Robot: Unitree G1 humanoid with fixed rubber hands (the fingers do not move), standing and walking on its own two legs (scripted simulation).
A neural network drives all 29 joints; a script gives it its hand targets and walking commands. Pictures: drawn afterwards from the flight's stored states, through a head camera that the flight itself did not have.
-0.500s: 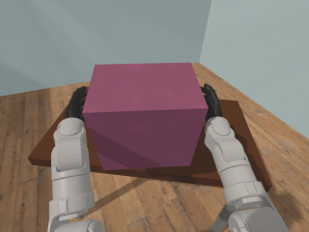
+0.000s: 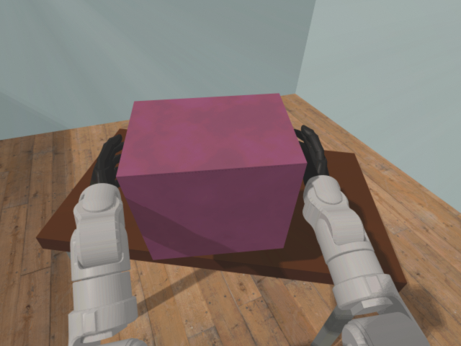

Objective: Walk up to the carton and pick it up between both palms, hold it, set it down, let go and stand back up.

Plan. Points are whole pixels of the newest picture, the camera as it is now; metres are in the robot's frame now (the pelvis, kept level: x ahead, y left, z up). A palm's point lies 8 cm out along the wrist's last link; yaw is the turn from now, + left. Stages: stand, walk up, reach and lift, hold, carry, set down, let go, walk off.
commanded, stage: hold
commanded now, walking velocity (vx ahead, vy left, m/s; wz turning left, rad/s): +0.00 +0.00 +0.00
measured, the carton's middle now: (213, 179) +0.38 +0.01 +0.14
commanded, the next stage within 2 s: none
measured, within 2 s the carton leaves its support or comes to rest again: neither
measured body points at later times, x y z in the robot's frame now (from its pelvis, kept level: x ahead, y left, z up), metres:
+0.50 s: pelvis -0.01 +0.00 +0.00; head -0.05 +0.02 +0.45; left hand +0.35 +0.17 +0.18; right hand +0.36 -0.17 +0.18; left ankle +0.02 +0.12 -0.75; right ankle +0.01 -0.10 -0.75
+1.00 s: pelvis -0.01 +0.00 +0.00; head -0.06 +0.03 +0.45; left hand +0.35 +0.18 +0.18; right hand +0.35 -0.16 +0.18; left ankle +0.02 +0.12 -0.75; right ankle +0.01 -0.10 -0.75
